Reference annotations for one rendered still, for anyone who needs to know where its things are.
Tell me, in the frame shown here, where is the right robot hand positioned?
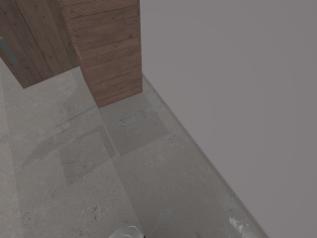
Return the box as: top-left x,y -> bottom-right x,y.
229,216 -> 259,238

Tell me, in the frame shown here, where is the left robot thigh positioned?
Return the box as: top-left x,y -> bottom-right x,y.
109,227 -> 144,238

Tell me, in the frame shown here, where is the cupboard door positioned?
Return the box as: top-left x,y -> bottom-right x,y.
0,0 -> 80,89

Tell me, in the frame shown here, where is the handle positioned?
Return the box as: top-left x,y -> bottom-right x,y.
0,36 -> 19,65

